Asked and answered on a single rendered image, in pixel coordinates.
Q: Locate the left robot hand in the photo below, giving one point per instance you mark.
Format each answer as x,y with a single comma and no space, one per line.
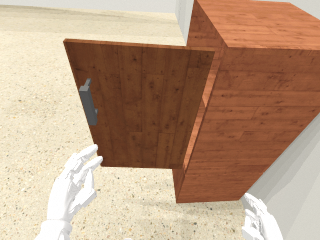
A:
67,186

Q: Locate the right robot hand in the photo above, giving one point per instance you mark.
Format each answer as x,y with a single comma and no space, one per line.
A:
264,227

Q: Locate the handle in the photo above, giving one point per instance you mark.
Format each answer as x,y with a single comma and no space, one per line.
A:
87,101

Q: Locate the cupboard door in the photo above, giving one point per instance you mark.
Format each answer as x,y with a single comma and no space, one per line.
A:
147,96

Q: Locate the robot left forearm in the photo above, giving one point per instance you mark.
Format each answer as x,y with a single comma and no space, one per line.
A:
54,229

